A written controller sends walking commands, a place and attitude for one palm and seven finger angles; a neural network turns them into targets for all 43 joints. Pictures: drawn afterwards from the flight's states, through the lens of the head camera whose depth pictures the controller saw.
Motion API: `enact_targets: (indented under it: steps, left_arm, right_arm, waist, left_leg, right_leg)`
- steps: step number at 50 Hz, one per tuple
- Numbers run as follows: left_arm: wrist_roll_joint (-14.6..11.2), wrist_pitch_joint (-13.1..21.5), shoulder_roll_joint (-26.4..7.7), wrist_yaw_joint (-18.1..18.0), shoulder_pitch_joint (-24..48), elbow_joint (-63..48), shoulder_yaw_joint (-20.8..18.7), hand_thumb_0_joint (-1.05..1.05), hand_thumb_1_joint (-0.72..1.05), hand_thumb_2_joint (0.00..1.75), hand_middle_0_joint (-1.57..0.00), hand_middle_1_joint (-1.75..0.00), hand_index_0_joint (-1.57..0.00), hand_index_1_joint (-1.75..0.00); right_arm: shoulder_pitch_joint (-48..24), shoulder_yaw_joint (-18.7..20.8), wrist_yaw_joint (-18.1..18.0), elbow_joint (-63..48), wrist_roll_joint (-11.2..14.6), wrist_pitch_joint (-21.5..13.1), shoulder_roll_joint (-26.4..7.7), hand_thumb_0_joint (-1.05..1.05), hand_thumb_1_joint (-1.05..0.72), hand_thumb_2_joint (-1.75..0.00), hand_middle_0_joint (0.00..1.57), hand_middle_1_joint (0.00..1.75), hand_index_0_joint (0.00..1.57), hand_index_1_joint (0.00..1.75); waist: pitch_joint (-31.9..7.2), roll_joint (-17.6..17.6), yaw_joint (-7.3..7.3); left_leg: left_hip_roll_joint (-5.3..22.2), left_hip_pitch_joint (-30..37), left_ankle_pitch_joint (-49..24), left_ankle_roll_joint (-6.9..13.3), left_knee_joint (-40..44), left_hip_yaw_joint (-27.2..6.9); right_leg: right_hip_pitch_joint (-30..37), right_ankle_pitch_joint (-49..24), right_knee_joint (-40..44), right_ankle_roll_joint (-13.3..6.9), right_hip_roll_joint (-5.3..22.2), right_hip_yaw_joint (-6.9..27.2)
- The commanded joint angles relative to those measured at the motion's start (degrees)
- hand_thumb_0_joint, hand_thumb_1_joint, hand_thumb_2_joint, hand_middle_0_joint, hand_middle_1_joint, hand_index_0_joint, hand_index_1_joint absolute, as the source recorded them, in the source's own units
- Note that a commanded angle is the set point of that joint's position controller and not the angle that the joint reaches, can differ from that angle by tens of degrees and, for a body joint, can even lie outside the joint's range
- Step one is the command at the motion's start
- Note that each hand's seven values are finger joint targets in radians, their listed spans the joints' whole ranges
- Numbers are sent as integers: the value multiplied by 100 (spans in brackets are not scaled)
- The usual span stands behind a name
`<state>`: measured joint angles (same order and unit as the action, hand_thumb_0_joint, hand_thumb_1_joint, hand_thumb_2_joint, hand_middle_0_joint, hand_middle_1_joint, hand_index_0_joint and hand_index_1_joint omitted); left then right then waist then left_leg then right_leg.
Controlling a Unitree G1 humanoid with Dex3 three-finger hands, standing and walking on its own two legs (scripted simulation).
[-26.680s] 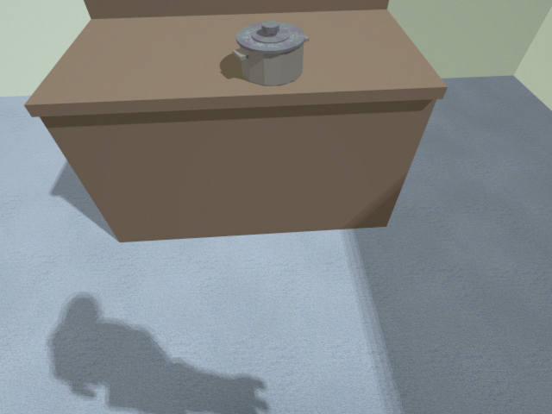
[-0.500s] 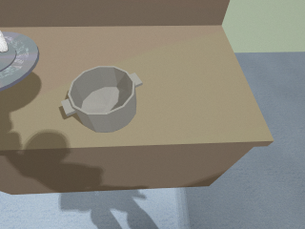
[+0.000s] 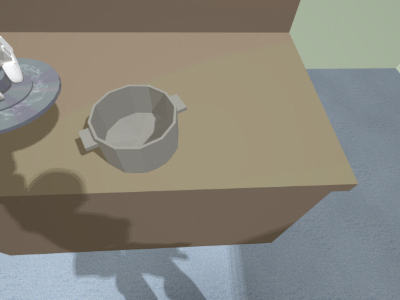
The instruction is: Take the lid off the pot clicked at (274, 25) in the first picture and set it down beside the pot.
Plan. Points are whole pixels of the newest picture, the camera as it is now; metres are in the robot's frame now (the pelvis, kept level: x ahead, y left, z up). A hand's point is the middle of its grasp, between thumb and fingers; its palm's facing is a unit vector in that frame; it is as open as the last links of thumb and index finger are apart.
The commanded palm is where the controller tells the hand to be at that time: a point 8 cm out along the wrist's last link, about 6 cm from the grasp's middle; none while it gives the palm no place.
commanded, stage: lower the lid onto the table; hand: left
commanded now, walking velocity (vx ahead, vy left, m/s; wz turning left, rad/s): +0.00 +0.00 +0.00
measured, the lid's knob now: out of the picture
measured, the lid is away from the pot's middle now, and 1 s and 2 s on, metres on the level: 0.22 0.23 0.23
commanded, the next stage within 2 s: none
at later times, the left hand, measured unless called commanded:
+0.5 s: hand (0, 94) +0.45 +0.35 +0.16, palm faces -0.41 -0.13 -0.90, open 7.5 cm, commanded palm +0.47 +0.35 +0.23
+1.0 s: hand (7, 109) +0.44 +0.36 +0.12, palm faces -0.46 -0.15 -0.88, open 7.4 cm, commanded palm +0.48 +0.36 +0.20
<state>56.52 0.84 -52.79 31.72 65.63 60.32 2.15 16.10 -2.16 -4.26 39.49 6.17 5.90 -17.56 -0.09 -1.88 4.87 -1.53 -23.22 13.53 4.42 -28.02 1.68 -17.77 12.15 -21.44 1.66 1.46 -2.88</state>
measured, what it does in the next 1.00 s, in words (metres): stands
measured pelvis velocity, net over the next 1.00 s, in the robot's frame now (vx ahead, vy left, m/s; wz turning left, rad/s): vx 0.00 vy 0.00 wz -0.02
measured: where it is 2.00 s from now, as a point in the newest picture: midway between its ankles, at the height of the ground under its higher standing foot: outside the picture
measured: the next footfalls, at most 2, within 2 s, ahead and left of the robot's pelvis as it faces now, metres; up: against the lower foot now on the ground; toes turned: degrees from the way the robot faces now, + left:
none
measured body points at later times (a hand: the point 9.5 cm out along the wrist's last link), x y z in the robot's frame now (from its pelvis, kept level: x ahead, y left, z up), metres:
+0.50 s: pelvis +0.00 +0.00 +0.00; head +0.08 +0.00 +0.44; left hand +0.46 +0.35 +0.21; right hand +0.05 -0.28 -0.12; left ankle +0.00 +0.07 -0.74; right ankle -0.03 -0.15 -0.74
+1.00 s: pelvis +0.00 +0.00 -0.01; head +0.08 +0.01 +0.43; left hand +0.46 +0.36 +0.17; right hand +0.03 -0.29 -0.12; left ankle +0.00 +0.07 -0.74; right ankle -0.03 -0.15 -0.74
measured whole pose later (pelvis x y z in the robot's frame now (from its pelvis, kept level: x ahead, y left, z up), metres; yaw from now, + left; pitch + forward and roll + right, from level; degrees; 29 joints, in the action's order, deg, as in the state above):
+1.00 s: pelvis +0.00 +0.00 -0.01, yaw -1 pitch +11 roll -3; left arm 56.2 7.4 -53.5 28.9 59.9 64.6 -0.6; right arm 17.3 -1.9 -4.4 39.9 6.2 7.4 -17.8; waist -1.4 -1.5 6.0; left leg -0.5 -28.8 16.1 4.4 -33.5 1.9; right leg -23.1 14.0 -26.0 1.9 0.6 -2.5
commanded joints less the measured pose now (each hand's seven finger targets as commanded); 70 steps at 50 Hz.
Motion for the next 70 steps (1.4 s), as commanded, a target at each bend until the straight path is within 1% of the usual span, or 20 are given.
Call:
enact_targets:
  steps: [1,4,6,9,13,15,18,23,30,33,38,41,43,45,53,58,59,61,63,70]
  left_arm:
    - [-110,123,-1960,-366,2940,-1326,-475,0,53,109,-77,-105,-90,-108]
    - [-85,124,-1942,-366,3094,-1336,-420,0,53,109,-77,-105,-90,-108]
    - [-90,160,-1835,-387,2967,-1342,-367,0,53,109,-77,-105,-90,-108]
    - [-77,212,-2127,-409,2942,-1304,-606,0,53,109,-77,-105,-90,-108]
    - [-64,300,-2301,-461,2941,-1495,-780,0,53,109,-77,-105,-90,-108]
    - [-100,305,-2131,-442,2605,-999,-677,0,53,109,-77,-105,-90,-108]
    - [-81,335,-2089,-460,2915,-1335,-573,0,53,109,-77,-105,-90,-108]
    - [-139,431,-2082,-483,2838,-1484,-647,0,53,109,-77,-105,-90,-108]
    - [-131,450,-2116,-502,2559,-945,-623,0,53,109,-77,-105,-90,-108]
    - [-88,534,-2187,-556,2746,-1357,-689,0,53,109,-77,-105,-90,-108]
    - [-129,610,-2352,-563,2515,-1080,-839,0,53,109,-77,-105,-90,-108]
    - [-114,700,-2230,-592,2488,-1374,-791,0,53,109,-77,-105,-90,-108]
    - [-129,714,-2336,-600,2121,-1024,-987,0,53,109,-77,-105,-90,-108]
    - [-172,665,-2082,-562,2047,-644,-727,0,53,109,-77,-105,-90,-108]
    - [-144,817,-2218,-632,2460,-1187,-759,0,53,109,-77,-105,-90,-108]
    - [-172,861,-2159,-638,2014,-583,-742,0,53,109,-77,-105,-90,-108]
    - [-143,879,-2322,-644,2290,-915,-799,0,53,109,-77,-105,-90,-108]
    - [-105,924,-2043,-677,2334,-1024,-586,0,53,109,-77,-105,-90,-108]
    - [-92,973,-2320,-709,2210,-979,-872,0,53,109,-77,-105,-90,-108]
    - [-100,1000,-2082,-755,2209,-970,-769,0,53,109,-77,-105,-90,-108]
  right_arm:
    - [357,369,-99,-422,-31,-143,-1067,0,-90,-90,20,30,20,30]
    - [344,363,-77,-407,-31,-100,-1066,0,-90,-90,20,30,20,30]
    - [336,384,-88,-444,-43,-130,-1064,0,-90,-90,20,30,20,30]
    - [390,368,-95,-440,-47,-88,-1069,0,-90,-90,20,30,20,30]
    - [426,393,-87,-441,-66,-83,-1079,0,-90,-90,20,30,20,30]
    - [451,372,-93,-402,-52,-66,-1069,0,-90,-90,20,30,20,30]
    - [428,387,-89,-401,-44,-43,-1079,0,-90,-90,20,30,20,30]
    - [439,409,-100,-403,-63,-41,-1069,0,-90,-90,20,30,20,30]
    - [494,378,-107,-353,-25,-8,-1100,0,-90,-90,20,30,20,30]
    - [535,402,-119,-364,-57,-26,-1086,0,-90,-90,20,30,20,30]
    - [548,387,-138,-354,-49,-7,-1111,0,-90,-90,20,30,20,30]
    - [523,412,-131,-382,-74,-32,-1100,0,-90,-90,20,30,20,30]
    - [585,412,-110,-367,-81,6,-1090,0,-90,-90,20,30,20,30]
    - [584,395,-114,-341,-40,37,-1099,0,-90,-90,20,30,20,30]
    - [690,408,-186,-296,-66,-1,-1108,0,-90,-90,20,30,20,30]
    - [747,383,-194,-229,-47,-5,-1131,0,-90,-90,20,30,20,30]
    - [746,388,-195,-225,-46,14,-1167,0,-90,-90,20,30,20,30]
    - [750,406,-206,-249,-52,-39,-1126,0,-90,-90,20,30,20,30]
    - [846,399,-216,-243,-77,-27,-1127,0,-90,-90,20,30,20,30]
    - [903,441,-205,-223,-92,-30,-1127,0,-90,-90,20,30,20,30]
  waist:
    - [-2596,-877,33]
    - [-2463,-874,46]
    - [-2567,-972,51]
    - [-2680,-735,34]
    - [-2931,-941,4]
    - [-2579,-676,58]
    - [-2703,-1016,67]
    - [-2858,-1021,66]
    - [-2541,-603,105]
    - [-2893,-1101,83]
    - [-2763,-798,82]
    - [-2918,-1196,52]
    - [-2817,-951,42]
    - [-2461,-591,123]
    - [-2902,-1171,142]
    - [-2478,-746,176]
    - [-2659,-858,147]
    - [-2673,-1231,172]
    - [-2889,-1144,137]
    - [-2856,-1220,146]
  left_leg:
    - [173,2388,-3000,17,-61,-450]
    - [158,2251,-2594,30,-25,-430]
    - [170,2389,-2947,18,-104,-451]
    - [129,2192,-2677,66,-99,-416]
    - [157,2410,-3080,46,-189,-449]
    - [134,2114,-2756,62,-188,-395]
    - [163,2284,-2832,44,-194,-413]
    - [169,2373,-2991,48,-261,-431]
    - [123,1850,-2348,97,-276,-334]
    - [168,2272,-2834,56,-372,-413]
    - [143,1953,-2570,85,-386,-355]
    - [190,2302,-3274,18,-482,-431]
    - [165,2143,-3159,43,-537,-427]
    - [138,1735,-2474,71,-470,-352]
    - [195,2165,-2784,36,-569,-415]
    - [165,1699,-2327,66,-616,-344]
    - [184,1752,-2228,53,-594,-370]
    - [228,2069,-2658,-16,-633,-435]
    - [208,2088,-2787,-15,-721,-459]
    - [242,2126,-2813,-98,-725,-524]
  right_leg:
    - [-111,-1467,28,-351,-348,-140]
    - [-142,-1316,20,-350,-369,-146]
    - [-240,-1390,-6,-370,-365,-145]
    - [-12,-1453,-42,-335,-375,-118]
    - [-46,-1532,-102,-332,-377,-109]
    - [-129,-1473,-84,-316,-390,-132]
    - [-238,-1403,-104,-338,-379,-130]
    - [-290,-1449,-139,-322,-378,-122]
    - [-247,-1379,-184,-321,-394,-107]
    - [-393,-1368,-231,-329,-402,-96]
    - [-322,-1398,-272,-308,-389,-97]
    - [-545,-1507,-316,-347,-403,-121]
    - [-533,-1443,-352,-308,-426,-120]
    - [-574,-1273,-318,-301,-423,-136]
    - [-775,-1178,-392,-328,-446,-123]
    - [-885,-1094,-436,-310,-462,-129]
    - [-848,-1046,-441,-322,-446,-123]
    - [-1159,-972,-468,-365,-467,-153]
    - [-1053,-1024,-527,-340,-489,-133]
    - [-1317,-882,-566,-355,-492,-163]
